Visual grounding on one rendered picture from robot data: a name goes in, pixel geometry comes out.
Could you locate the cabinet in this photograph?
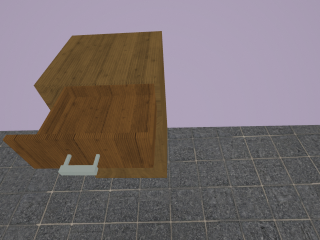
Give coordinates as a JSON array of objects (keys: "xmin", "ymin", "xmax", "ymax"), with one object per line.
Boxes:
[{"xmin": 34, "ymin": 31, "xmax": 168, "ymax": 178}]

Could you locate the drawer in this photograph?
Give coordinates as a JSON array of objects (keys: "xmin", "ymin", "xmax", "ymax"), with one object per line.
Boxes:
[{"xmin": 3, "ymin": 83, "xmax": 157, "ymax": 169}]

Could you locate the handle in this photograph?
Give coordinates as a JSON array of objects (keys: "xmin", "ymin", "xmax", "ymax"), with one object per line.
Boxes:
[{"xmin": 58, "ymin": 154, "xmax": 100, "ymax": 176}]

